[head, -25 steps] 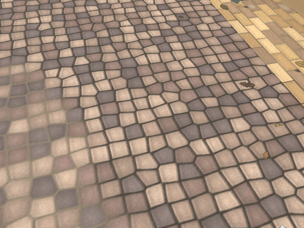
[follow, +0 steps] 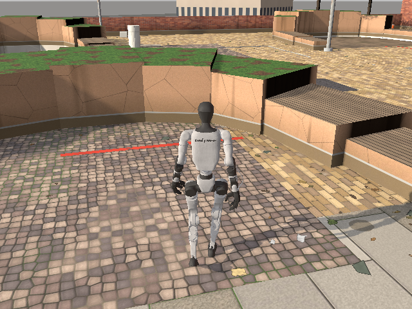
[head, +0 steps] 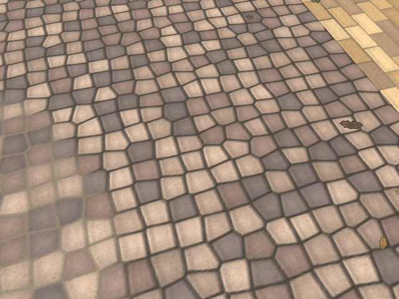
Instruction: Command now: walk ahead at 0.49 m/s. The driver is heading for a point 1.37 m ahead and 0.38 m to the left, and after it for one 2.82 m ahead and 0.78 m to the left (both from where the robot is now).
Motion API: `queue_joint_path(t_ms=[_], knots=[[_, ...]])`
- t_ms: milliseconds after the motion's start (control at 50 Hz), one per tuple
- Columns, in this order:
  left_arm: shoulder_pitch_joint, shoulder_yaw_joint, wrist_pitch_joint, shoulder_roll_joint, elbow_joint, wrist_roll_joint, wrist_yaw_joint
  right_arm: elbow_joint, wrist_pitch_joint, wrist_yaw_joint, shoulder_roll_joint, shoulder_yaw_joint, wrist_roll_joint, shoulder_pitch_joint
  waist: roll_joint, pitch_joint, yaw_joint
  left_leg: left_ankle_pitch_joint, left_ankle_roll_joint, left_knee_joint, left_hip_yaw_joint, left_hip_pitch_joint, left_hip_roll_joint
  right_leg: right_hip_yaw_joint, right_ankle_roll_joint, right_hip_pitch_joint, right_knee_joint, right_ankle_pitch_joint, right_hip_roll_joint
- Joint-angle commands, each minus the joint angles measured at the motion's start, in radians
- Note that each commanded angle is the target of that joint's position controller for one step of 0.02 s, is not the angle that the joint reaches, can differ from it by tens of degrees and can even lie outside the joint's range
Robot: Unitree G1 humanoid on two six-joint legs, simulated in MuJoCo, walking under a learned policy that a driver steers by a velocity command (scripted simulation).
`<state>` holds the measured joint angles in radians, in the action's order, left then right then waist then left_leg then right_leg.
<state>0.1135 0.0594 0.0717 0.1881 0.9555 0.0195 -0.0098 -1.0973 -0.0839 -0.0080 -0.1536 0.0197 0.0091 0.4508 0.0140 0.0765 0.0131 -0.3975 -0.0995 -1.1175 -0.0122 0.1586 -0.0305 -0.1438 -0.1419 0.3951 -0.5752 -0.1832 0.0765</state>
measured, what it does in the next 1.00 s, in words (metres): walks ahead, turning left: left foot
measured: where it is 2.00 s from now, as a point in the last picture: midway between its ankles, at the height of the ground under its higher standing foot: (137, 156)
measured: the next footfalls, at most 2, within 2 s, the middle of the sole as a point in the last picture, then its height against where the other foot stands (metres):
left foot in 0.48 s outside the picture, level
right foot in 1.04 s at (209, 207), level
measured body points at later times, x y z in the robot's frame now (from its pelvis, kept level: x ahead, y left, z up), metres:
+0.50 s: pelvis +0.29 +0.03 +0.00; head +0.33 +0.04 +0.45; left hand +0.19 +0.25 -0.14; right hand +0.47 -0.18 -0.12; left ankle +0.40 +0.09 -0.72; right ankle +0.09 -0.05 -0.70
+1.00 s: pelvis +0.56 +0.04 +0.01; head +0.60 +0.06 +0.46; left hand +0.75 +0.30 -0.07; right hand +0.55 -0.23 -0.11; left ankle +0.40 +0.09 -0.72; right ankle +0.74 -0.03 -0.70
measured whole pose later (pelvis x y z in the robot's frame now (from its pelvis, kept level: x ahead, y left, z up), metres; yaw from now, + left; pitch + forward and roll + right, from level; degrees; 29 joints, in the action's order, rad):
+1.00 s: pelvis +0.56 +0.04 +0.01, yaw +17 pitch +2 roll +0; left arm -0.05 0.02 0.06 0.21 0.75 0.02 -0.02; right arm -0.96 -0.06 -0.01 -0.22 0.07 0.02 0.50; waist -0.02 0.04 0.12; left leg -0.37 -0.10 -0.31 0.20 -0.04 -0.12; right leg 0.01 0.00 0.55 -0.56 -0.08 -0.01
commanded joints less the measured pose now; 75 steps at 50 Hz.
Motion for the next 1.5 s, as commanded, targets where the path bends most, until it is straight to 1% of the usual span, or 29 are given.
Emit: queue_joint_path(t_ms=[20, 60, 120, 240, 340, 400, 440, 460, 480, 500, 520, 560, 600, 660, 720, 820, 920, 960, 1000, 1020, 1040, 1060, 1080, 1100, 1120, 1160, 1260, 1400, 1500], knots=[[0.150, 0.014, 0.009, 0.064, 0.028, -0.008, -0.004, 0.091, -0.011, 0.010, -0.088, 0.027, 0.009, -0.037, 0.018, -0.010, -0.027, 0.112, -0.017, -0.181, 0.064, 0.421, 0.092, 0.537, -0.141, -0.285, 0.423, -0.174, -0.367], [0.184, -0.004, 0.029, 0.026, 0.058, -0.006, 0.008, 0.082, 0.014, 0.018, -0.046, 0.024, 0.030, -0.004, -0.006, -0.002, 0.023, 0.125, 0.007, -0.090, 0.061, 0.324, 0.120, 0.395, -0.096, -0.182, 0.438, -0.004, -0.302], [0.262, -0.003, 0.047, 0.069, 0.084, -0.007, 0.013, 0.110, 0.039, 0.028, -0.053, 0.029, 0.031, -0.066, -0.035, 0.011, 0.033, 0.174, 0.034, -0.007, 0.022, 0.374, 0.131, 0.297, -0.087, -0.186, 0.455, 0.153, -0.269], [0.382, -0.017, 0.043, 0.073, 0.098, -0.012, 0.013, 0.211, 0.043, 0.039, -0.067, 0.026, 0.014, -0.355, -0.063, 0.039, -0.034, 0.380, 0.070, 0.297, -0.053, 0.491, 0.123, 0.193, -0.030, -0.293, 0.459, 0.379, -0.218], [0.469, -0.022, 0.042, 0.081, 0.124, -0.004, 0.025, 0.258, 0.035, 0.038, -0.064, 0.016, 0.009, -0.496, -0.087, 0.039, -0.078, 0.405, 0.046, 0.486, -0.091, 0.486, 0.075, 0.177, -0.031, -0.456, 0.416, 0.517, -0.248], [0.439, -0.016, 0.041, 0.101, 0.125, 0.007, 0.034, 0.263, 0.023, 0.033, -0.080, 0.022, 0.009, -0.477, -0.096, 0.021, -0.042, 0.314, -0.003, 0.555, -0.105, 0.420, 0.041, 0.137, -0.034, -0.541, 0.340, 0.708, -0.282], [0.412, -0.010, 0.040, 0.120, 0.125, 0.011, 0.041, 0.223, 0.016, 0.022, -0.107, 0.039, 0.012, -0.339, -0.107, -0.055, 0.023, 0.236, -0.048, 0.577, -0.121, 0.252, -0.020, 0.099, -0.016, -0.563, 0.166, 0.945, -0.289], [0.394, -0.006, 0.034, 0.129, 0.122, 0.009, 0.042, 0.172, 0.009, 0.016, -0.121, 0.051, 0.015, -0.194, -0.092, -0.124, 0.084, 0.266, -0.072, 0.641, -0.129, 0.101, -0.048, 0.070, 0.000, -0.539, -0.004, 0.941, -0.273], [0.381, -0.008, 0.033, 0.125, 0.108, 0.001, 0.041, 0.127, 0.004, 0.009, -0.162, 0.070, 0.032, -0.045, -0.072, -0.199, 0.144, 0.269, -0.110, 0.651, -0.037, -0.126, 0.030, 0.048, 0.017, -0.378, -0.219, 0.745, -0.251], [0.453, -0.023, 0.035, 0.049, 0.072, -0.036, 0.027, 0.115, 0.007, 0.004, -0.272, 0.103, 0.050, 0.084, 0.119, -0.331, 0.138, 0.228, -0.257, 0.667, 0.410, -0.439, 0.320, -0.007, 0.066, -0.026, -0.634, 0.258, -0.113], [0.434, -0.006, 0.038, 0.090, 0.066, -0.019, 0.017, 0.109, 0.025, 0.020, -0.261, 0.102, 0.016, 0.030, 0.123, -0.356, 0.098, 0.215, -0.317, 0.824, 0.741, -0.469, 0.399, 0.120, 0.069, 0.175, -0.814, -0.299, -0.004], [0.249, -0.002, 0.051, 0.106, -0.004, -0.001, 0.008, 0.146, 0.026, 0.029, -0.181, 0.080, -0.001, -0.163, -0.004, -0.098, 0.033, 0.167, -0.248, 0.891, 0.505, -0.197, 0.329, 0.183, 0.060, 0.269, -0.753, -0.130, -0.120], [0.228, 0.001, 0.037, 0.087, -0.024, 0.014, 0.008, 0.140, 0.015, 0.019, -0.121, 0.060, -0.003, -0.187, -0.027, -0.028, -0.033, 0.333, -0.180, 0.926, 0.362, -0.018, 0.236, 0.185, 0.083, 0.174, -0.618, -0.086, -0.165], [0.218, -0.001, -0.003, 0.065, -0.047, 0.028, 0.002, 0.131, -0.005, 0.010, -0.156, 0.064, -0.006, -0.127, 0.004, -0.044, -0.053, 0.465, -0.172, 0.933, 0.282, 0.037, 0.182, 0.161, 0.128, 0.137, -0.525, -0.075, -0.165], [0.076, 0.001, -0.018, 0.081, -0.111, 0.025, -0.001, 0.134, -0.002, 0.008, -0.182, 0.068, -0.008, -0.063, 0.026, -0.012, -0.021, 0.456, -0.157, 0.959, 0.274, 0.038, 0.157, 0.142, 0.166, 0.222, -0.399, 0.026, -0.171], [-0.121, -0.004, -0.021, 0.088, -0.196, 0.017, -0.010, 0.139, 0.008, 0.007, -0.183, 0.067, -0.006, 0.050, 0.053, -0.020, 0.053, 0.554, -0.108, 0.920, 0.297, -0.088, 0.143, 0.140, 0.183, 0.304, -0.216, 0.166, -0.143], [-0.260, -0.018, -0.008, 0.095, -0.273, 0.006, -0.015, 0.158, 0.016, -0.006, -0.201, 0.072, 0.009, 0.100, 0.071, -0.017, 0.091, 0.667, -0.123, 0.837, 0.345, -0.207, 0.159, 0.143, 0.168, 0.305, -0.071, 0.137, -0.097], [-0.238, -0.017, 0.002, 0.114, -0.286, 0.001, -0.014, 0.176, 0.016, -0.014, -0.219, 0.079, 0.012, 0.072, 0.082, -0.023, 0.065, 0.706, -0.102, 0.797, 0.369, -0.208, 0.169, 0.158, 0.150, 0.215, 0.007, 0.113, -0.086], [-0.091, -0.004, 0.014, 0.151, -0.252, -0.003, -0.002, 0.202, 0.012, -0.012, -0.246, 0.087, 0.011, 0.002, 0.086, -0.076, -0.010, 0.842, -0.057, 0.686, 0.361, -0.135, 0.145, 0.148, 0.119, -0.038, 0.081, 0.053, -0.044], [0.047, 0.009, 0.025, 0.179, -0.215, -0.002, 0.010, 0.210, 0.005, -0.002, -0.250, 0.089, 0.004, -0.022, 0.044, -0.152, -0.076, 0.865, -0.034, 0.524, 0.326, -0.092, 0.095, 0.147, 0.095, -0.230, 0.141, 0.093, -0.050], [0.197, 0.025, 0.035, 0.240, -0.202, 0.021, 0.027, 0.240, -0.003, 0.008, -0.211, 0.079, -0.009, -0.027, -0.028, -0.285, -0.132, 0.648, -0.016, 0.287, 0.287, 0.039, 0.037, 0.300, 0.053, -0.471, 0.149, -0.029, -0.216], [0.251, 0.045, 0.026, 0.334, -0.211, 0.050, 0.033, 0.269, 0.001, 0.004, -0.098, 0.058, -0.051, 0.085, -0.257, -0.427, -0.083, -0.062, 0.017, -0.014, 0.158, 0.344, -0.110, 0.711, -0.050, -0.753, 0.182, -0.035, -0.517], [0.210, 0.046, 0.009, 0.291, -0.211, 0.030, 0.026, 0.264, 0.014, -0.005, -0.190, 0.068, -0.020, 0.104, -0.238, -0.417, -0.049, -0.142, 0.007, -0.145, 0.133, 0.452, -0.057, 0.909, -0.095, -0.679, 0.255, -0.152, -0.541], [0.134, 0.024, 0.004, 0.193, -0.228, 0.022, 0.023, 0.255, 0.026, -0.002, -0.204, 0.073, 0.001, 0.037, -0.103, -0.244, -0.031, -0.041, 0.012, -0.169, 0.127, 0.478, -0.001, 0.757, -0.071, -0.519, 0.285, -0.202, -0.489], [0.091, 0.008, 0.007, 0.136, -0.226, 0.019, 0.019, 0.264, 0.029, 0.009, -0.188, 0.069, 0.009, -0.029, -0.035, -0.145, -0.029, 0.032, 0.020, -0.125, 0.115, 0.464, 0.032, 0.598, -0.047, -0.395, 0.313, -0.127, -0.428], [0.107, 0.001, 0.018, 0.121, -0.200, 0.016, 0.021, 0.279, 0.049, 0.030, -0.169, 0.070, 0.027, -0.062, -0.101, -0.080, -0.004, 0.069, 0.034, -0.065, 0.099, 0.419, 0.072, 0.406, -0.005, -0.276, 0.360, 0.030, -0.351], [0.183, 0.012, 0.052, 0.145, -0.162, -0.005, 0.010, 0.335, 0.081, 0.061, -0.149, 0.062, 0.031, -0.168, -0.107, -0.075, 0.004, 0.169, 0.047, -0.029, 0.070, 0.504, 0.097, 0.225, -0.017, -0.290, 0.406, 0.250, -0.348], [0.254, 0.018, 0.044, 0.169, -0.128, -0.002, 0.011, 0.426, 0.072, 0.089, -0.124, 0.034, 0.025, -0.411, -0.100, -0.014, -0.042, 0.387, 0.049, 0.315, -0.021, 0.494, 0.100, 0.025, 0.007, -0.315, 0.423, 0.305, -0.321], [0.329, 0.026, 0.017, 0.207, -0.093, 0.000, 0.024, 0.472, 0.071, 0.091, -0.139, 0.033, 0.038, -0.497, -0.102, 0.003, -0.064, 0.240, -0.009, 0.481, -0.099, 0.420, 0.055, -0.042, 0.025, -0.443, 0.336, 0.507, -0.360]])
Velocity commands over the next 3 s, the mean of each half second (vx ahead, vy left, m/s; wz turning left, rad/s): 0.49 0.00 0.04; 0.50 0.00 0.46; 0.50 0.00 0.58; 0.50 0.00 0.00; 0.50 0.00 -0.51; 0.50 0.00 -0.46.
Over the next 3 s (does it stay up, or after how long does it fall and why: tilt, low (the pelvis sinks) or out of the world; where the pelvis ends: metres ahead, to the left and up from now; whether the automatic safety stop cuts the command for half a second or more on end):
stays up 1.49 0.49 0.03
